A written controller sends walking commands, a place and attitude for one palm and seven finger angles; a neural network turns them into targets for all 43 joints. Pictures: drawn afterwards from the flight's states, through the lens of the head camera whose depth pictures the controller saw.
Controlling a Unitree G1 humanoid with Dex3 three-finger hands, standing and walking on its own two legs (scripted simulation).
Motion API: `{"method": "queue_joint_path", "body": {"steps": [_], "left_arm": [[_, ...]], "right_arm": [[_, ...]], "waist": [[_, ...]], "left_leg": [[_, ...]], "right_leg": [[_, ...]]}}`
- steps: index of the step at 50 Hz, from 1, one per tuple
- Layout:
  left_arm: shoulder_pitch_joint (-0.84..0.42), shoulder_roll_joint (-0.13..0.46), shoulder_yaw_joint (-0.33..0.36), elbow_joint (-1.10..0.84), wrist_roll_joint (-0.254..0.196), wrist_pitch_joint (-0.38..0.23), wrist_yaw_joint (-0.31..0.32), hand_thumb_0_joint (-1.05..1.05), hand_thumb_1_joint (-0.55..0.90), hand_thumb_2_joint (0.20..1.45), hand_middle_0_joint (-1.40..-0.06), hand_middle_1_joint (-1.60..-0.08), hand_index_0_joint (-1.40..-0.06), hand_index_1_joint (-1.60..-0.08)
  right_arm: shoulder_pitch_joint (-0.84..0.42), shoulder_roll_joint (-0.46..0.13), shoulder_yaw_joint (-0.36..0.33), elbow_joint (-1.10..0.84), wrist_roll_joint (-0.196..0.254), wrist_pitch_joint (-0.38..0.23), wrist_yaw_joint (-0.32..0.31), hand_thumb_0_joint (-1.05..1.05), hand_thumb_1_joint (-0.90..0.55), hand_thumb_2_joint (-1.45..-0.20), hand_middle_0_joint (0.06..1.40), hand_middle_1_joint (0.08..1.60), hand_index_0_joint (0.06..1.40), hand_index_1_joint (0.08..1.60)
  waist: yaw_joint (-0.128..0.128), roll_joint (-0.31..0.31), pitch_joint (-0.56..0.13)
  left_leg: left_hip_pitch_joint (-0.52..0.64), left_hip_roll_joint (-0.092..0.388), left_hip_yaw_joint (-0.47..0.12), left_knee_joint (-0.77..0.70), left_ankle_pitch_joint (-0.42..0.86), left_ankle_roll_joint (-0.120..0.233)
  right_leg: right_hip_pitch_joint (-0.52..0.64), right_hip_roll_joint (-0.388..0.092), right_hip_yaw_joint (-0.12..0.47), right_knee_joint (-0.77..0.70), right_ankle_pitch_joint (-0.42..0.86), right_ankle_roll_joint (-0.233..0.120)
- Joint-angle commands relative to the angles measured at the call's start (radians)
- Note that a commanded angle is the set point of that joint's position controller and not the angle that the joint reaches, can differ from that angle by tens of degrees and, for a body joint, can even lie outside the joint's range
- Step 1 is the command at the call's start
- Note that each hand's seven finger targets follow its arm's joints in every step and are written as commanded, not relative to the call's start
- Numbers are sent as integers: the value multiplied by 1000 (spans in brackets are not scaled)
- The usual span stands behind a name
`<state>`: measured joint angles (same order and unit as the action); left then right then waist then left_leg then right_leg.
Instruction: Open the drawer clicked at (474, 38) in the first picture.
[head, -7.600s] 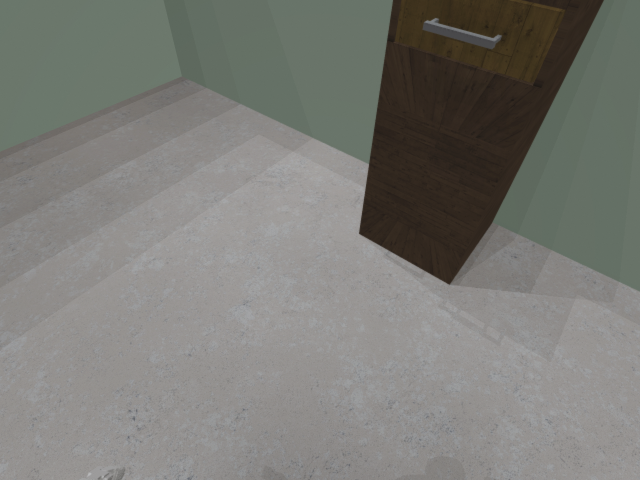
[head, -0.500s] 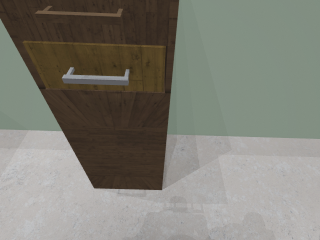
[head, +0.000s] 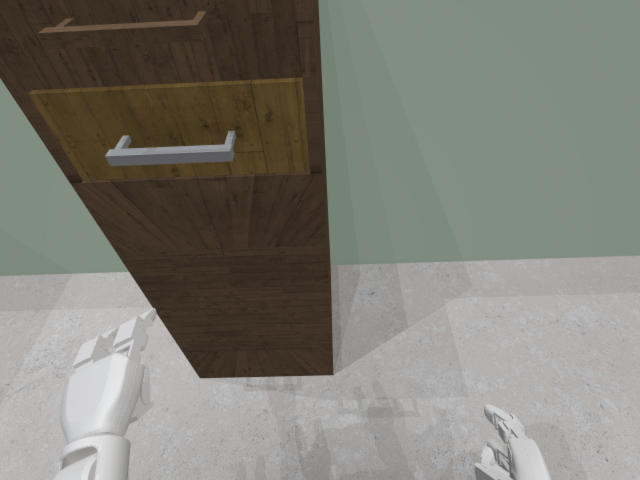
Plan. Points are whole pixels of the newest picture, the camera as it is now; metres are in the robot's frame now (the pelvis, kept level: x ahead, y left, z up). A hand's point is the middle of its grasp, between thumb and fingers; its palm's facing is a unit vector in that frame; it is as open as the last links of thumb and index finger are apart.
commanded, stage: raise the hand with hooked fingers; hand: left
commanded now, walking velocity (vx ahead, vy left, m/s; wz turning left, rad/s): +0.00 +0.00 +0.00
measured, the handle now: (174, 147) +0.54 +0.25 +0.16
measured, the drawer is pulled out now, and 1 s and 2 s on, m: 0.00 0.00 0.00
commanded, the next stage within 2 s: move the hooked fingers above the handle in 1.64 s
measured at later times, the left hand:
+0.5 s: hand (120, 357) +0.24 +0.24 +0.08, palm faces +0.08 -0.08 -0.99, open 10.5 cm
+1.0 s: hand (73, 258) +0.29 +0.27 +0.19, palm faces +0.19 -0.07 -0.98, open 13.3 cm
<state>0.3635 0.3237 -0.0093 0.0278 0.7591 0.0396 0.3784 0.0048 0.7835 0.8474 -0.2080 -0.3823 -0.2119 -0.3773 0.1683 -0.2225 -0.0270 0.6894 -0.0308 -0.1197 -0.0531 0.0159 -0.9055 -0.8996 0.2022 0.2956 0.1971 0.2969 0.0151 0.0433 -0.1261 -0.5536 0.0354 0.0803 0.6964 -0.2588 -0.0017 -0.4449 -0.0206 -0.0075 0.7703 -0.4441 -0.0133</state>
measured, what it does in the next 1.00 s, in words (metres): stands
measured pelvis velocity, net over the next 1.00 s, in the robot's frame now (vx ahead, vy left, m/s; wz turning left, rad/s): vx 0.01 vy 0.01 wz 0.05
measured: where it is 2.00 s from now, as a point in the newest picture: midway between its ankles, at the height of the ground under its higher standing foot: outside the picture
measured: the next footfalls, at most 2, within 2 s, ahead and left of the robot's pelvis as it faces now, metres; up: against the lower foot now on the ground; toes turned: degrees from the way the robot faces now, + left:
none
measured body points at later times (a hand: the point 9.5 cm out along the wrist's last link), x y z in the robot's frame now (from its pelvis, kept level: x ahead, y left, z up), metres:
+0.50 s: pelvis +0.01 -0.02 +0.01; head +0.02 -0.06 +0.45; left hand +0.23 +0.25 +0.13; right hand +0.24 -0.21 -0.09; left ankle +0.05 +0.13 -0.71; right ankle -0.03 -0.11 -0.71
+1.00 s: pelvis +0.01 +0.01 +0.02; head +0.01 -0.02 +0.47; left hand +0.27 +0.27 +0.24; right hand +0.25 -0.18 -0.06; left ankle +0.05 +0.13 -0.71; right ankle -0.03 -0.11 -0.71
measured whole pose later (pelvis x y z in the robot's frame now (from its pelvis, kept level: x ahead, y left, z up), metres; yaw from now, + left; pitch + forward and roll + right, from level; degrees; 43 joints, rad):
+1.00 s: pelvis +0.01 +0.01 +0.02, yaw +3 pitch +0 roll +0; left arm -0.06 0.57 0.01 -0.19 0.82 0.10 -0.05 0.00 -0.36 0.36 -0.31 -1.12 -0.32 -1.11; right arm 0.05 -0.25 0.01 0.60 0.01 0.11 0.00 0.02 -0.90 -0.90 0.20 0.30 0.20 0.30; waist 0.09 0.09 -0.02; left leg -0.31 0.00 0.04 0.49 -0.18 0.02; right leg -0.15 -0.04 -0.05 0.50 -0.34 0.01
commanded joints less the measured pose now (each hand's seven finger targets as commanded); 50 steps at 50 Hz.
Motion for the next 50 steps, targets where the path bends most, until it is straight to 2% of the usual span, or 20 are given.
{"method": "queue_joint_path", "body": {"steps": [1, 3, 5, 8, 9, 10, 12, 14, 16, 17, 20, 22, 24, 25, 32, 37, 40, 41, 44, 50], "left_arm": [[268, 99, 22, -63, 253, -5, 29, 0, 573, 760, -223, -510, -223, -510], [225, 185, 91, -157, 278, -15, 21, 0, 527, 740, -227, -540, -227, -540], [57, 243, 122, -252, 279, -32, 11, 0, 480, 720, -230, -570, -230, -570], [-212, 319, 174, -353, 257, -106, 25, 0, 410, 690, -235, -615, -235, -615], [-277, 317, 162, -372, 254, -134, 30, 0, 387, 680, -237, -630, -237, -630], [-347, 329, 159, -400, 246, -156, 32, 0, 363, 670, -238, -645, -238, -645], [-335, 317, 149, -371, 233, -183, 29, 0, 317, 650, -242, -675, -242, -675], [-314, 319, 146, -354, 223, -170, 15, 0, 270, 630, -245, -705, -245, -705], [-282, 308, 138, -314, 209, -121, -15, 0, 223, 610, -248, -735, -248, -735], [-246, 313, 144, -297, 201, -95, -35, 0, 200, 600, -250, -750, -250, -750], [-163, 323, 148, -259, 166, -15, -116, 0, 130, 570, -255, -795, -255, -795], [-172, 334, 145, -307, 149, 1, -170, 0, 83, 550, -258, -825, -258, -825], [-170, 370, 179, -346, 137, -6, -207, 0, 37, 530, -262, -855, -262, -855], [-165, 394, 209, -347, 128, -12, -218, 0, 13, 520, -263, -870, -263, -870], [-320, 388, 214, -437, 100, -77, -212, 0, -150, 450, -275, -975, -275, -975], [-438, 401, 189, -431, 92, -28, -233, 0, -267, 400, -283, -1050, -283, -1050], [-487, 441, 204, -418, 79, 16, -278, 0, -337, 370, -288, -1095, -288, -1095], [-521, 427, 176, -411, 79, 27, -298, 0, -360, 360, -290, -1110, -290, -1110], [-609, 446, 162, -432, 73, 51, -349, 0, -430, 330, -295, -1155, -295, -1155], [-733, 514, 206, -386, 54, 83, -433, 0, -500, 300, -300, -1200, -300, -1200]], "right_arm": [[-195, -122, -42, -258, -9, 84, 57, 0, -900, -900, 200, 300, 200, 300], [-205, -111, -34, -286, -5, 108, 60, 0, -900, -900, 200, 300, 200, 300], [-209, -111, -29, -292, -15, 125, 47, 0, -900, -900, 200, 300, 200, 300], [-210, -101, -30, -284, -41, 123, 20, 0, -900, -900, 200, 300, 200, 300], [-208, -97, -30, -277, -48, 119, 17, 0, -900, -900, 200, 300, 200, 300], [-200, -98, -31, -268, -52, 115, 15, 0, -900, -900, 200, 300, 200, 300], [-198, -101, -33, -257, -51, 109, 15, 0, -900, -900, 200, 300, 200, 300], [-200, -104, -30, -248, -46, 114, 20, 0, -900, -900, 200, 300, 200, 300], [-209, -102, -26, -248, -32, 124, 24, 0, -900, -900, 200, 300, 200, 300], [-212, -100, -24, -252, -25, 130, 25, 0, -900, -900, 200, 300, 200, 300], [-234, -107, -9, -263, -5, 150, 26, 0, -900, -900, 200, 300, 200, 300], [-231, -108, -2, -265, -3, 159, 26, 0, -900, -900, 200, 300, 200, 300], [-229, -112, 1, -269, -5, 163, 24, 0, -900, -900, 200, 300, 200, 300], [-234, -115, 2, -269, -2, 165, 23, 0, -900, -900, 200, 300, 200, 300], [-200, -117, -17, -251, 7, 147, 27, 0, -900, -900, 200, 300, 200, 300], [-207, -127, -22, -236, 25, 155, 36, 0, -900, -900, 200, 300, 200, 300], [-227, -134, -16, -242, 36, 161, 42, 0, -900, -900, 200, 300, 200, 300], [-230, -131, -10, -236, 38, 168, 44, 0, -900, -900, 200, 300, 200, 300], [-242, -132, -2, -244, 41, 181, 45, 0, -900, -900, 200, 300, 200, 300], [-264, -137, 17, -242, 49, 193, 56, 0, -900, -900, 200, 300, 200, 300]], "waist": [[134, -196, -6], [133, -145, -76], [95, -126, -65], [44, -21, -84], [27, 3, -89], [8, -10, -95], [8, 46, -97], [21, 81, -123], [31, 46, -113], [51, 23, -117], [74, -30, -103], [81, -81, -106], [89, -87, -106], [91, -87, -98], [75, -27, -108], [69, 9, -116], [79, -5, -128], [73, -6, -117], [74, 39, -115], [84, 27, -107]], "left_leg": [[31, -59, -39, -29, 75, 15], [64, -73, -30, -20, 86, 26], [84, -85, -38, -8, 56, 35], [180, -87, -52, 46, 35, 45], [216, -87, -58, 69, 41, 47], [227, -85, -69, 86, 36, 49], [266, -83, -77, 92, 46, 49], [279, -79, -80, 71, 92, 49], [263, -76, -75, 41, 124, 47], [250, -76, -67, 18, 144, 45], [235, -77, -52, -42, 190, 38], [243, -79, -48, -72, 213, 42], [260, -80, -42, -94, 233, 44], [265, -78, -40, -103, 236, 42], [375, -72, -47, -141, 272, 43], [422, -67, -59, -175, 316, 37], [437, -65, -65, -193, 336, 33], [435, -66, -63, -204, 332, 31], [464, -63, -72, -232, 331, 27], [472, -53, -80, -265, 317, 17]], "right_leg": [[-73, 36, 71, -126, 177, -52], [-8, 29, 97, -132, 236, -42], [-15, 23, 128, -167, 215, -31], [-85, 12, 146, -198, 150, -22], [-126, 10, 149, -201, 135, -23], [-147, 10, 154, -205, 115, -22], [-169, 13, 145, -202, 131, -27], [-130, 19, 111, -183, 224, -27], [-69, 23, 90, -186, 294, -19], [-23, 25, 80, -186, 341, -15], [89, 22, 62, -204, 454, -4], [147, 13, 42, -208, 518, 9], [188, 5, 37, -216, 576, 18], [198, 7, 37, -227, 569, 15], [170, 15, -13, -268, 476, 7], [182, 25, -30, -281, 454, 0], [219, 31, -32, -292, 459, -2], [219, 27, -33, -297, 449, 0], [225, 34, -37, -315, 409, -4], [259, 41, -40, -345, 368, -11]]}}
